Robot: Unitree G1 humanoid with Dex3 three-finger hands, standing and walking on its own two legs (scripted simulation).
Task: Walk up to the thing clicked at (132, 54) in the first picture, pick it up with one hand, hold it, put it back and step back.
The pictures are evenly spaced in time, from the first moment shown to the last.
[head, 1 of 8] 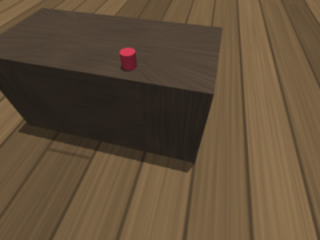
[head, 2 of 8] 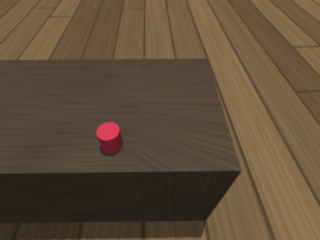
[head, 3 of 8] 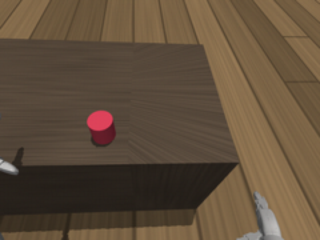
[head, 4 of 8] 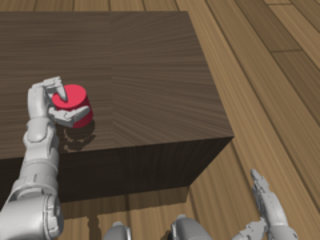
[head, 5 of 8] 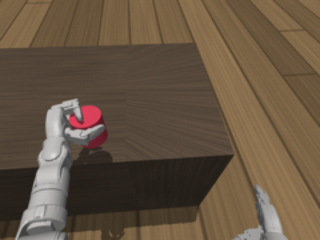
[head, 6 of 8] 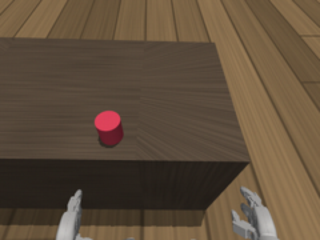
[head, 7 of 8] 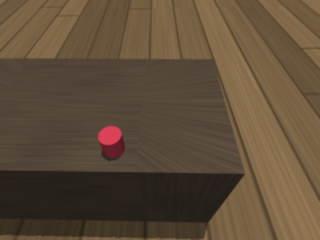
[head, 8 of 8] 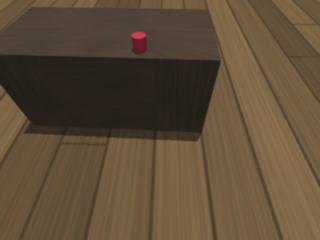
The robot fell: no
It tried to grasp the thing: yes
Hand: left
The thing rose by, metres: 0.22
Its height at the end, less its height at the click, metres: +0.00
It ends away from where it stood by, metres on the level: 0.02
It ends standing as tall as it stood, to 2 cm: yes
